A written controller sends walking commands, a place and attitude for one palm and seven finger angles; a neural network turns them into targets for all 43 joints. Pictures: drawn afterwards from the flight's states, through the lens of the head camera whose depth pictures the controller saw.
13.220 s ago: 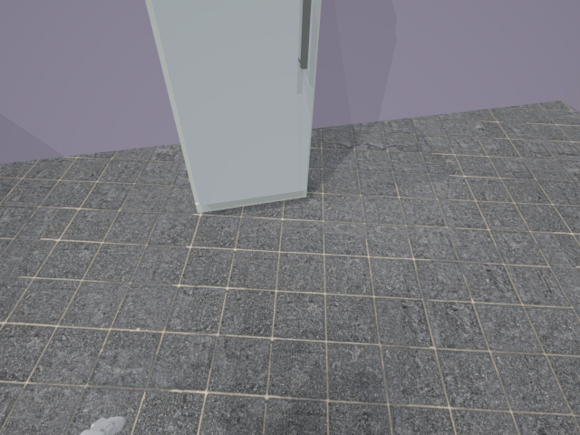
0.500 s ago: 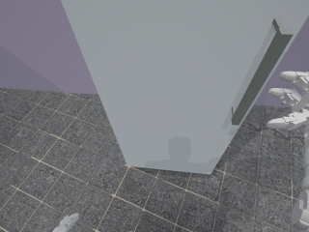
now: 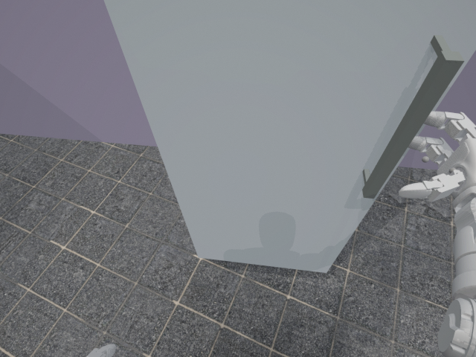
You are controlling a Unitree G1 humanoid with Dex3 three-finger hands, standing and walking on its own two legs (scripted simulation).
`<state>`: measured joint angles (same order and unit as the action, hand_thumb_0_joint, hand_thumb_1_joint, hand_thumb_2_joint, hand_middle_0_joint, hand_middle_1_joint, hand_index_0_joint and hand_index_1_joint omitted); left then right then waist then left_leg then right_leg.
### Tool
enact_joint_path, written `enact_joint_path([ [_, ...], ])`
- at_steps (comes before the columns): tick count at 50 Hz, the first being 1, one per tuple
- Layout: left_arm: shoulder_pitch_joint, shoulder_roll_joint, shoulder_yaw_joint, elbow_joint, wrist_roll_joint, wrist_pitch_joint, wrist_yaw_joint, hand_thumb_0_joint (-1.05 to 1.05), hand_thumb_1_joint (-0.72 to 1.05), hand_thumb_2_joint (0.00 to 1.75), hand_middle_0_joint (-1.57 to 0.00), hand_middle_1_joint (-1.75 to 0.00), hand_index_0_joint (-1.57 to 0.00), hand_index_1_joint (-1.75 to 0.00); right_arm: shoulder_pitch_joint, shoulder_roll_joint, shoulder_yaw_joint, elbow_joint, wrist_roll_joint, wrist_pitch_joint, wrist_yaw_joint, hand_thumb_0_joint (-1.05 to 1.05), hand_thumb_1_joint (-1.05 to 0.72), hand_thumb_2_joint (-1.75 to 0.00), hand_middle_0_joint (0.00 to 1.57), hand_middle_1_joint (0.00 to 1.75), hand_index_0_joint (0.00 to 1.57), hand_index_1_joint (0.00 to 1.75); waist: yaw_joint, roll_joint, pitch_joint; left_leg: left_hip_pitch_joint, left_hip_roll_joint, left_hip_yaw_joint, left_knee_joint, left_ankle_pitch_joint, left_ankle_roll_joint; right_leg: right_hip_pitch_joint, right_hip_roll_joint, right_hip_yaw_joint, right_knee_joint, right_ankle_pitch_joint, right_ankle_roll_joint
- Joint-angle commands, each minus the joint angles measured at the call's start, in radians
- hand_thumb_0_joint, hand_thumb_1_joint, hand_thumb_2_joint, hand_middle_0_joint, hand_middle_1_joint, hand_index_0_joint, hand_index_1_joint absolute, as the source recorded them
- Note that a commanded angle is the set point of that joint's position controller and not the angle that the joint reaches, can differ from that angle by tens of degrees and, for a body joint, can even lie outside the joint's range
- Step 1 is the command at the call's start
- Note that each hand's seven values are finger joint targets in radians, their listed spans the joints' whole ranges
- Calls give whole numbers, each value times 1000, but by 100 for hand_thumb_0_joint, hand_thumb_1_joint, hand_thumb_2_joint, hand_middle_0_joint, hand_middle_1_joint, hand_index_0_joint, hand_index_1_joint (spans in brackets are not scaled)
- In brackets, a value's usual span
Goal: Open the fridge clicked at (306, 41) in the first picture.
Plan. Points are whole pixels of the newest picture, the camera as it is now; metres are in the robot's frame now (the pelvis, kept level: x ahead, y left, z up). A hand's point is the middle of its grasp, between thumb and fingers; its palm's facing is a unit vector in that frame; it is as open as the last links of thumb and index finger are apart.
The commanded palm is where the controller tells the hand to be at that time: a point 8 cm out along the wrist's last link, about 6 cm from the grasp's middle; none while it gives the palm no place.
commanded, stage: feel for the door with the fingertips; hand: right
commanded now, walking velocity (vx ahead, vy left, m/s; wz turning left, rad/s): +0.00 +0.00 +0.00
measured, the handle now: (396, 133) +0.48 -0.20 +0.13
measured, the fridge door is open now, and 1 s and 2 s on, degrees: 0 0 0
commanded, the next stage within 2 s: slide the fingers in behind the handle in 0.42 s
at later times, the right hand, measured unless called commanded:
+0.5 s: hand (422, 155) +0.43 -0.23 +0.12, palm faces +0.03 +1.00 +0.00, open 13.7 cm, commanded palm +0.41 -0.28 +0.12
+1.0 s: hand (413, 161) +0.42 -0.22 +0.12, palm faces +0.02 +1.00 +0.02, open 13.9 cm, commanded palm +0.39 -0.27 +0.12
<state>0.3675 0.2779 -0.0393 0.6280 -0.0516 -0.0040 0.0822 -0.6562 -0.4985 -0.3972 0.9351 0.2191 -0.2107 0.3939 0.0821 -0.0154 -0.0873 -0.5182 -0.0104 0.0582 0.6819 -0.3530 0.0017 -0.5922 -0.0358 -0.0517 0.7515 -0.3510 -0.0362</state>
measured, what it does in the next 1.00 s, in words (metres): stands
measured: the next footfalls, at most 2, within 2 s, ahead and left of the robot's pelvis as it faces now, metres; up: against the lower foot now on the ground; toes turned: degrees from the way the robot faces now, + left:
none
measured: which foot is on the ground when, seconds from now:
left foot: down 0.00-1.00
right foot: down 0.00-1.00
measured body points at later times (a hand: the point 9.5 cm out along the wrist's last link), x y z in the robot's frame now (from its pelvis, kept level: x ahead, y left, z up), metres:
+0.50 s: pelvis -0.01 +0.01 +0.00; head +0.05 +0.00 +0.44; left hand +0.05 +0.28 -0.11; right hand +0.43 -0.29 +0.12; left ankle -0.01 +0.12 -0.71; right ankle +0.01 -0.09 -0.71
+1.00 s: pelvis -0.01 +0.00 +0.00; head +0.03 +0.00 +0.45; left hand +0.07 +0.26 -0.11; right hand +0.41 -0.27 +0.12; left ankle -0.01 +0.12 -0.71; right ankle +0.01 -0.09 -0.71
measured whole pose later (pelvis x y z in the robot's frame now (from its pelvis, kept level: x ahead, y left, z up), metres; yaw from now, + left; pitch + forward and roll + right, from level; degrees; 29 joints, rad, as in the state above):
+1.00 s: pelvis -0.01 +0.00 +0.00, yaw +0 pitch +9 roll +2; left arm 0.36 0.27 -0.04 0.62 -0.06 -0.01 0.08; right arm -0.63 -0.45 -0.35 0.92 0.21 -0.22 0.33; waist 0.08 -0.03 -0.09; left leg -0.50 -0.01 0.05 0.68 -0.35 0.00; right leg -0.56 -0.03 -0.06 0.74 -0.34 -0.04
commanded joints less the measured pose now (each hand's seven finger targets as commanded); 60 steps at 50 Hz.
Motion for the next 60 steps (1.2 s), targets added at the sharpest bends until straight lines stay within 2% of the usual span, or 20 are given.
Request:
enact_joint_path([
  [1, 26, 154, 68, -123, -2, -37, 1, 0, 90, 90, -20, -30, -20, -30, -358, -242, -10, -319, 10, -62, -36, 0, 50, -30, 30, 120, 30, 120, -20, -133, -373, 55, -31, -16, -54, 336, 21, 361, 5, 87, -76, 410, 9],
  [3, 24, 154, 68, -117, -4, -37, 0, 0, 90, 90, -20, -30, -20, -30, -353, -214, 8, -318, 17, -52, -43, 0, 50, -30, 30, 120, 30, 120, -11, -114, -343, 48, -33, -15, -62, 323, 21, 353, 3, 88, -80, 384, 10],
  [4, 30, 157, 68, -112, -7, -34, 5, 0, 90, 90, -20, -30, -20, -30, -376, -226, 3, -300, 21, -50, -47, 0, 50, -30, 30, 120, 30, 120, 4, -49, -318, 65, -34, -15, -69, 323, 20, 320, 5, 82, -79, 364, 1],
  [9, 30, 164, 61, -98, -6, -31, 17, 0, 90, 90, -20, -30, -20, -30, -447, -290, -41, -188, 5, -36, -64, 0, 50, -30, 30, 120, 30, 120, 10, 1, -252, 74, -24, -27, -85, 266, 14, 237, 16, 73, -95, 243, -7],
  [13, 25, 156, 53, -88, -3, -38, 18, 0, 90, 90, -20, -30, -20, -30, -523, -277, -4, -163, -24, -75, -65, 0, 50, -30, 30, 120, 30, 120, 19, -84, -286, 50, -18, -40, -75, 264, 13, 262, 18, 69, -84, 240, -3],
  [18, 36, 162, 53, -75, -4, -40, 20, 0, 90, 90, -20, -30, -20, -30, -565, -277, 6, -111, -12, -106, -34, 0, 50, -30, 30, 120, 30, 120, 29, -75, -319, 50, -20, -44, -68, 272, 13, 263, 17, 74, -71, 243, -2],
  [19, 45, 162, 56, -73, -3, -42, 19, 0, 90, 90, -20, -30, -20, -30, -577, -274, 5, -104, -2, -110, -27, 0, 50, -30, 30, 120, 30, 120, 37, -40, -326, 67, -22, -45, -69, 282, 12, 252, 19, 71, -62, 246, -8],
  [20, 43, 169, 58, -70, -4, -41, 23, 0, 90, 90, -20, -30, -20, -30, -590, -326, -30, -110, -7, -112, -25, 0, 50, -30, 30, 120, 30, 120, 28, -59, -352, 68, -19, -51, -67, 283, 11, 254, 17, 72, -63, 243, -6],
  [24, 55, 167, 55, -54, -4, -45, 28, 0, 90, 90, -20, -30, -20, -30, -650, -280, 19, -86, 0, -113, -19, 0, 50, -30, 30, 120, 30, 120, 55, -50, -311, 30, -22, -44, -77, 240, 10, 248, 17, 81, -65, 214, -10],
  [26, 59, 169, 58, -53, -3, -45, 26, 0, 90, 90, -20, -30, -20, -30, -624, -290, 6, -86, -5, -113, -21, 0, 50, -30, 30, 120, 30, 120, 41, -78, -349, 32, -22, -43, -70, 259, 11, 272, 16, 83, -66, 239, -5],
  [27, 59, 169, 57, -48, -4, -45, 25, 0, 90, 90, -20, -30, -20, -30, -651, -277, 25, -94, -6, -112, -21, 0, 50, -30, 30, 120, 30, 120, 52, -104, -342, 10, -21, -42, -73, 247, 11, 279, 15, 84, -65, 233, -3],
  [29, 71, 171, 57, -42, -1, -44, 24, 0, 90, 90, -20, -30, -20, -30, -635, -282, 19, -67, -2, -113, -21, 0, 50, -30, 30, 120, 30, 120, 54, -62, -321, 15, -24, -38, -74, 233, 12, 253, 16, 87, -63, 224, -7],
  [32, 64, 171, 62, -53, -2, -44, 19, 0, 90, 90, -20, -30, -20, -30, -582, -285, 2, -99, 2, -118, -18, 0, 50, -30, 30, 120, 30, 120, 26, -90, -365, 36, -23, -38, -69, 240, 15, 277, 15, 86, -72, 230, -2],
  [36, 57, 167, 64, -62, -2, -43, 13, 0, 90, 90, -20, -30, -20, -30, -543, -259, 14, -145, 7, -120, -20, 0, 50, -30, 30, 120, 30, 120, 17, -113, -370, 29, -28, -29, -64, 243, 18, 304, 13, 88, -77, 250, 2],
  [39, 54, 166, 65, -78, -3, -41, 11, 0, 90, 90, -20, -30, -20, -30, -473, -255, 0, -154, 14, -110, -31, 0, 50, -30, 30, 120, 30, 120, 4, -54, -343, 54, -31, -23, -67, 257, 20, 282, 13, 85, -82, 269, -3],
  [43, 32, 159, 65, -104, -6, -40, 3, 0, 90, 90, -20, -30, -20, -30, -386, -244, -12, -213, 8, -87, -52, 0, 50, -30, 30, 120, 30, 120, -22, -77, -323, 63, -29, -20, -65, 268, 22, 287, 11, 83, -98, 279, 3],
  [48, 16, 154, 62, -115, -8, -37, 4, 0, 90, 90, -20, -30, -20, -30, -405, -217, 5, -240, 6, -63, -79, 0, 50, -30, 30, 120, 30, 120, -2, -37, -259, 59, -28, -22, -78, 248, 17, 254, 11, 75, -108, 233, -2],
  [50, 15, 154, 64, -113, -7, -40, 6, 0, 90, 90, -20, -30, -20, -30, -421, -219, -3, -243, 5, -65, -87, 0, 50, -30, 30, 120, 30, 120, 1, -10, -276, 68, -28, -28, -78, 253, 14, 259, 13, 72, -102, 233, -5],
  [56, 6, 145, 62, -99, -4, -55, 5, 0, 90, 90, -20, -30, -20, -30, -456, -157, 52, -293, -5, -97, -92, 0, 50, -30, 30, 120, 30, 120, 6, -116, -335, 21, -28, -23, -66, 256, 23, 365, 9, 91, -87, 290, 9],
  [60, 4, 151, 63, -88, -8, -54, 6, 0, 90, 90, -20, -30, -20, -30, -450, -129, 76, -243, 5, -66, -86, 0, 50, -30, 30, 120, 30, 120, 16, -58, -298, 14, -26, -16, -71, 251, 21, 331, 7, 94, -91, 273, 8],
])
